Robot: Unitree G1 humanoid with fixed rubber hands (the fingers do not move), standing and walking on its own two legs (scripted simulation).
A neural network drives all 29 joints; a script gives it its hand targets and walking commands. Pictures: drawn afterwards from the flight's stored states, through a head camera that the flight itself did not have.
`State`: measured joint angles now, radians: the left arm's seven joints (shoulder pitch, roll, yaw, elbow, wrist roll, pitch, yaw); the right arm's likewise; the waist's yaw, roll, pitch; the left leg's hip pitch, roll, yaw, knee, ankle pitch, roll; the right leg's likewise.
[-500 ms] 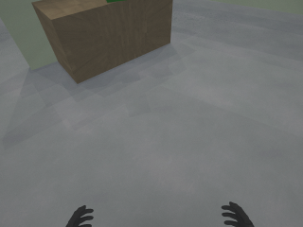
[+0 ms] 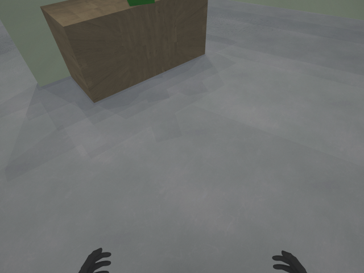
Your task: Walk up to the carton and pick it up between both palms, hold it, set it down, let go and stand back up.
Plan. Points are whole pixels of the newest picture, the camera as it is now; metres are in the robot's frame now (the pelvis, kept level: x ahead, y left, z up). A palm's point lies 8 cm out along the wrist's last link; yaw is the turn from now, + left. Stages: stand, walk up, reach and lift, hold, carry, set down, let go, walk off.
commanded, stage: stand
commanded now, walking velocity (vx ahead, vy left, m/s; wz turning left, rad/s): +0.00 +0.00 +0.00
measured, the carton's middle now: out of the picture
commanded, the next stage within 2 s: walk up in 1.66 s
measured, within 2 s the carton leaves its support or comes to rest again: neither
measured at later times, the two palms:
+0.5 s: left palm out of the picture +0.13 +0.24 -0.08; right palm out of the picture +0.11 -0.24 -0.09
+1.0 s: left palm out of the picture +0.11 +0.24 -0.08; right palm out of the picture +0.09 -0.24 -0.09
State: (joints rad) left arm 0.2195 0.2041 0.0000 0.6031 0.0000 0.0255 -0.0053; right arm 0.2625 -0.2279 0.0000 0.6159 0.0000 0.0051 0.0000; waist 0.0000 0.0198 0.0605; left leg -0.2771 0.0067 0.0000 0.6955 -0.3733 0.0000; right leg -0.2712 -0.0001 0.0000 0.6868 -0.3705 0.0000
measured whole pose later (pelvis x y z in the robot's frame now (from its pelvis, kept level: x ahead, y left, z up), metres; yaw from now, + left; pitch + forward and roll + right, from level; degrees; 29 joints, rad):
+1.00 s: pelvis -0.03 +0.00 +0.00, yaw +0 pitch -5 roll +0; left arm 0.22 0.24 0.00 0.60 0.00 0.02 -0.01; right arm 0.26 -0.25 0.00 0.62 0.00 0.01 0.00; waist 0.00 0.02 0.10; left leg -0.26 0.01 0.00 0.70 -0.34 0.00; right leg -0.26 0.00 0.00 0.69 -0.34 0.00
